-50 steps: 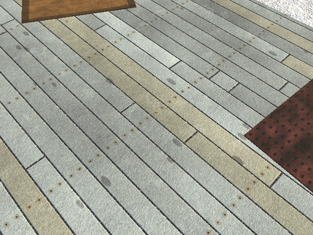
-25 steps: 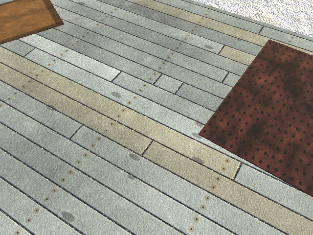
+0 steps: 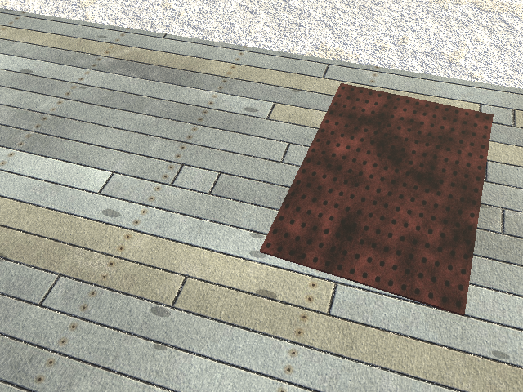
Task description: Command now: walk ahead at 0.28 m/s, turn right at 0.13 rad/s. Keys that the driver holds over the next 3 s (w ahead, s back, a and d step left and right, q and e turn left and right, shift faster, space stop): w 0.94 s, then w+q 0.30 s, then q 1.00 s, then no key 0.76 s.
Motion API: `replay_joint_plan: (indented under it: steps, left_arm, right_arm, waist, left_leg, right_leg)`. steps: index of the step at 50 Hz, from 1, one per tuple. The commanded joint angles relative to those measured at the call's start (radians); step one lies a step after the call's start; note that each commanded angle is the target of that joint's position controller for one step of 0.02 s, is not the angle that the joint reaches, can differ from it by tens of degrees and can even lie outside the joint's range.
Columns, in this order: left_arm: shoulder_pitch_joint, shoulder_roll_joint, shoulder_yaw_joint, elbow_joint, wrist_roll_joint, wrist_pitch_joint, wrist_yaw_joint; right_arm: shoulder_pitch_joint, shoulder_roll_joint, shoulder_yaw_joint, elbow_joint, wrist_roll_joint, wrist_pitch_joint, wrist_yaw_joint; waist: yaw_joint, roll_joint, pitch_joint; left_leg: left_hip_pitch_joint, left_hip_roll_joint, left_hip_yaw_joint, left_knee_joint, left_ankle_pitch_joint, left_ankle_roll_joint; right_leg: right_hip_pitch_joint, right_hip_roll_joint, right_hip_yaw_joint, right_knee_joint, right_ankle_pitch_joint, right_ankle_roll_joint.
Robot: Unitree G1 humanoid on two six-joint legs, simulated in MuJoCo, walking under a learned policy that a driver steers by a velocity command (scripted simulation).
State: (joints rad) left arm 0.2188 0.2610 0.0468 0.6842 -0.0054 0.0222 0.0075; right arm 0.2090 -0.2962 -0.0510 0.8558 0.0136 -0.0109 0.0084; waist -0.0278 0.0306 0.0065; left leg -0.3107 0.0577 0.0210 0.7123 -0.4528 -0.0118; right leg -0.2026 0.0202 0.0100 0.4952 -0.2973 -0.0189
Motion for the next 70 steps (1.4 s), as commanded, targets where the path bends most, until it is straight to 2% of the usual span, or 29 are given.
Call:
replay_joint_plan:
  steps: [1, 4, 10, 16, 18, 19, 20, 21, 22, 23, 24, 25, 29, 33, 40, 44, 46, 47, 48, 49, 50, 51, 52, 55, 56, 59, 64, 67, 70]
  left_arm:
    - [0.133, 0.19, 0.054, -0.014, 0.009, -0.059, 0.001]
    - [0.09, 0.15, 0.038, -0.017, 0.002, -0.082, 0.009]
    - [0.134, 0.183, 0.054, 0.013, -0.004, -0.093, 0.006]
    - [0.166, 0.211, 0.067, 0.059, -0.02, -0.087, 0.003]
    - [0.15, 0.212, 0.064, 0.063, -0.015, -0.077, 0.005]
    - [0.166, 0.178, 0.05, 0.065, -0.007, -0.073, 0.008]
    - [0.24, 0.098, 0.021, 0.027, 0.006, -0.08, 0.007]
    - [0.264, 0.054, 0.006, 0.025, -0.005, -0.1, 0.01]
    - [0.181, 0.156, 0.032, 0.021, -0.036, -0.113, 0.004]
    - [0.117, 0.18, 0.037, 0.003, -0.045, -0.12, 0.0]
    - [0.078, 0.173, 0.036, 0.004, -0.028, -0.121, 0.002]
    - [0.083, 0.158, 0.038, 0.006, -0.018, -0.117, 0.002]
    - [0.099, 0.11, 0.031, 0.021, -0.007, -0.086, 0.002]
    - [-0.029, 0.097, 0.026, -0.013, 0.006, -0.097, 0.001]
    - [-0.251, 0.061, 0.003, -0.08, -0.012, -0.124, -0.042]
    - [-0.208, 0.108, 0.019, -0.084, -0.01, -0.127, -0.058]
    - [0.04, 0.183, 0.058, -0.016, -0.007, -0.124, -0.044]
    - [0.219, 0.254, 0.075, 0.017, 0.005, -0.116, -0.03]
    - [0.232, 0.297, 0.082, 0.036, 0.005, -0.117, -0.038]
    - [0.222, 0.183, 0.055, 0.021, -0.001, -0.117, -0.034]
    - [0.15, 0.154, 0.043, 0.017, 0.002, -0.118, -0.029]
    - [0.088, 0.141, 0.038, 0.015, 0.006, -0.119, -0.027]
    - [0.045, 0.121, 0.033, 0.017, 0.012, -0.123, -0.028]
    - [-0.001, 0.079, 0.029, 0.038, 0.018, -0.147, -0.031]
    - [-0.01, 0.113, 0.036, 0.049, 0.019, -0.153, -0.03]
    - [0.0, 0.128, 0.045, 0.077, 0.023, -0.155, -0.02]
    - [0.013, 0.163, 0.05, 0.101, 0.017, -0.134, 0.003]
    - [0.044, 0.186, 0.057, 0.121, 0.0, -0.102, 0.017]
    - [-0.002, 0.218, 0.07, 0.105, -0.022, -0.071, 0.035]
  right_arm:
    - [-0.148, -0.159, -0.042, -0.123, 0.025, -0.052, 0.004]
    - [-0.126, -0.125, -0.043, -0.094, 0.005, -0.069, 0.014]
    - [-0.212, -0.053, -0.009, -0.12, 0.0, -0.076, 0.033]
    - [-0.218, -0.104, -0.011, -0.149, 0.01, -0.082, 0.048]
    - [-0.087, -0.141, -0.032, -0.117, 0.008, -0.083, 0.039]
    - [0.067, -0.184, -0.055, -0.074, 0.008, -0.083, 0.029]
    - [0.208, -0.288, -0.078, -0.057, -0.014, -0.081, 0.02]
    - [0.26, -0.279, -0.072, -0.04, -0.007, -0.082, 0.031]
    - [0.194, -0.202, -0.047, -0.046, 0.001, -0.086, 0.03]
    - [0.117, -0.171, -0.038, -0.063, -0.002, -0.085, 0.027]
    - [0.058, -0.14, -0.028, -0.075, -0.009, -0.081, 0.026]
    - [0.023, -0.124, -0.022, -0.085, -0.021, -0.083, 0.025]
    - [0.008, -0.117, -0.021, -0.075, -0.017, -0.102, 0.021]
    - [0.065, -0.127, -0.022, -0.051, -0.009, -0.097, 0.006]
    - [0.193, -0.159, -0.028, 0.004, 0.005, -0.063, -0.007]
    - [0.187, -0.185, -0.039, 0.012, 0.007, -0.041, -0.015]
    - [0.157, -0.178, -0.033, 0.002, 0.001, -0.029, -0.02]
    - [0.174, -0.123, -0.01, -0.026, -0.025, -0.032, -0.023]
    - [0.323, 0.01, 0.027, -0.029, -0.013, -0.055, -0.009]
    - [0.232, -0.115, 0.001, -0.018, 0.016, -0.074, -0.002]
    - [0.129, -0.16, -0.015, -0.055, 0.042, -0.085, 0.001]
    - [0.078, -0.147, -0.013, -0.066, 0.037, -0.089, -0.004]
    - [0.067, -0.133, -0.018, -0.069, 0.022, -0.084, -0.006]
    - [0.129, -0.086, -0.02, -0.04, 0.021, -0.041, -0.011]
    - [0.133, -0.066, -0.017, -0.052, 0.023, -0.029, -0.012]
    - [0.06, -0.064, -0.019, -0.08, 0.013, -0.023, -0.012]
    - [-0.109, -0.024, -0.004, -0.146, -0.004, -0.041, 0.021]
    - [-0.149, -0.032, -0.01, -0.194, -0.007, -0.04, 0.043]
    - [-0.036, -0.091, -0.041, -0.197, -0.009, -0.032, 0.057]
  waist:
    - [0.089, -0.222, 0.09]
    - [0.061, -0.167, 0.104]
    - [0.09, -0.141, 0.075]
    - [0.064, -0.141, 0.098]
    - [-0.015, -0.137, 0.016]
    - [-0.08, -0.108, -0.092]
    - [-0.089, 0.093, -0.268]
    - [-0.081, 0.276, -0.346]
    - [-0.083, 0.179, -0.211]
    - [-0.058, 0.123, -0.103]
    - [-0.035, 0.046, -0.043]
    - [-0.003, 0.061, -0.014]
    - [0.039, 0.053, 0.017]
    - [0.004, 0.001, 0.049]
    - [-0.071, 0.005, 0.098]
    - [-0.008, 0.047, 0.039]
    - [0.129, 0.047, -0.134]
    - [0.18, -0.067, -0.297]
    - [0.087, -0.332, -0.42]
    - [0.147, -0.209, -0.362]
    - [0.142, -0.161, -0.202]
    - [0.111, -0.074, -0.122]
    - [0.081, -0.061, -0.06]
    - [0.025, -0.082, -0.026]
    - [0.005, -0.119, -0.008]
    - [0.019, -0.084, 0.036]
    - [0.077, -0.053, 0.083]
    - [0.083, -0.077, 0.06]
    - [0.006, -0.122, -0.023]
  left_leg:
    - [-0.501, 0.027, -0.057, 0.31, -0.048, 0.025]
    - [-0.499, 0.056, -0.057, 0.274, 0.167, 0.03]
    - [-0.31, 0.01, -0.008, -0.045, 0.394, -0.018]
    - [-0.21, -0.005, -0.016, -0.166, 0.367, 0.042]
    - [-0.013, -0.054, 0.029, -0.201, 0.339, 0.081]
    - [0.209, -0.048, 0.019, -0.194, 0.334, 0.112]
    - [0.569, 0.2, -0.338, -0.213, 0.197, 0.235]
    - [0.669, 0.316, -0.748, -0.428, -0.078, 0.318]
    - [0.572, 0.305, -0.705, -0.476, -0.185, 0.276]
    - [0.453, 0.283, -0.58, -0.48, -0.123, 0.242]
    - [0.335, 0.238, -0.471, -0.494, -0.013, 0.22]
    - [0.247, 0.207, -0.401, -0.517, 0.07, 0.219]
    - [0.133, 0.164, -0.251, -0.602, 0.26, 0.247]
    - [0.184, 0.126, -0.138, -0.612, 0.447, 0.226]
    - [0.315, 0.161, -0.092, -0.578, 0.484, 0.21]
    - [0.44, 0.199, -0.095, -0.437, 0.798, 0.178]
    - [0.371, 0.131, -0.037, -0.127, 1.023, 0.133]
    - [0.137, 0.072, -0.007, 0.192, 0.709, 0.101]
    - [-0.263, -0.125, -0.061, 0.511, -0.081, 0.049]
    - [-0.373, -0.082, -0.18, 0.606, -0.12, 0.061]
    - [-0.423, -0.036, -0.159, 0.607, -0.032, 0.07]
    - [-0.394, 0.013, -0.135, 0.561, 0.055, 0.064]
    - [-0.367, 0.04, -0.133, 0.508, 0.115, 0.054]
    - [-0.261, 0.076, -0.139, 0.457, 0.184, 0.038]
    - [-0.275, 0.078, -0.141, 0.435, 0.204, 0.024]
    - [-0.351, 0.083, -0.151, 0.311, 0.331, 0.001]
    - [-0.305, 0.048, -0.034, -0.008, 0.555, 0.009]
    - [-0.297, 0.013, 0.012, -0.089, 0.521, 0.029]
    - [-0.169, -0.062, 0.058, -0.11, 0.376, 0.078]
  right_leg:
    - [0.229, -0.342, 0.511, -0.346, -0.337, -0.249]
    - [0.218, -0.27, 0.353, -0.383, -0.122, -0.191]
    - [0.128, -0.218, 0.154, -0.387, 0.117, -0.177]
    - [0.169, -0.291, 0.157, -0.343, 0.18, -0.156]
    - [0.167, -0.249, 0.103, -0.165, 0.467, -0.118]
    - [0.094, -0.191, 0.048, 0.049, 0.548, -0.085]
    - [-0.206, -0.083, -0.011, 0.442, 0.298, -0.014]
    - [-0.415, 0.048, 0.087, 0.67, -0.286, 0.013]
    - [-0.528, -0.015, 0.139, 0.778, -0.25, -0.003]
    - [-0.561, -0.07, 0.101, 0.775, -0.161, -0.025]
    - [-0.53, -0.113, 0.077, 0.728, -0.076, -0.031]
    - [-0.488, -0.145, 0.079, 0.679, -0.008, -0.028]
    - [-0.44, -0.175, 0.063, 0.59, 0.102, 0.007]
    - [-0.511, -0.167, 0.041, 0.364, 0.294, 0.036]
    - [-0.474, -0.103, -0.007, 0.044, 0.414, 0.015]
    - [-0.373, -0.053, -0.024, -0.003, 0.255, -0.042]
    - [-0.005, -0.014, -0.062, -0.022, 0.269, -0.101]
    - [0.333, -0.207, 0.156, 0.036, 0.291, -0.165]
    - [0.643, -0.422, 0.652, -0.081, 0.028, -0.322]
    - [0.599, -0.407, 0.68, -0.164, -0.086, -0.278]
    - [0.463, -0.381, 0.512, -0.189, -0.025, -0.234]
    - [0.321, -0.344, 0.396, -0.218, 0.094, -0.212]
    - [0.213, -0.316, 0.314, -0.256, 0.16, -0.205]
    - [0.08, -0.252, 0.146, -0.34, 0.255, -0.181]
    - [0.045, -0.28, 0.115, -0.362, 0.287, -0.197]
    - [0.053, -0.257, 0.004, -0.388, 0.35, -0.187]
    - [0.089, -0.229, -0.16, -0.367, 0.511, -0.146]
    - [0.198, -0.257, -0.193, -0.262, 0.697, -0.123]
    - [0.261, -0.269, -0.199, -0.052, 0.952, -0.085]
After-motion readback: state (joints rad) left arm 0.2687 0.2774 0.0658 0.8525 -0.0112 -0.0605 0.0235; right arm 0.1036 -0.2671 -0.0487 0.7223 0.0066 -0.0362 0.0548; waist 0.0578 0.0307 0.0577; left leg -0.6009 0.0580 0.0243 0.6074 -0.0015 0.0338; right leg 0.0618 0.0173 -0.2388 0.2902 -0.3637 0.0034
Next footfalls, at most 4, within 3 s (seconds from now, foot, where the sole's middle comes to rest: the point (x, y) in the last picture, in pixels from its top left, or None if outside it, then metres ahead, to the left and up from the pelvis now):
0.38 left None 0.29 0.15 -0.77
0.92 right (305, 346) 0.62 -0.08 -0.77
1.44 left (214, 267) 0.88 0.17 -0.77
1.96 right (278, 241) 0.97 -0.02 -0.77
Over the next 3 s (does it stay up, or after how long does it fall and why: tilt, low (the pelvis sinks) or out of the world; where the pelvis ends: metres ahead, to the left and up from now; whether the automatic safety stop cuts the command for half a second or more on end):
stays up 0.83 0.07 0.00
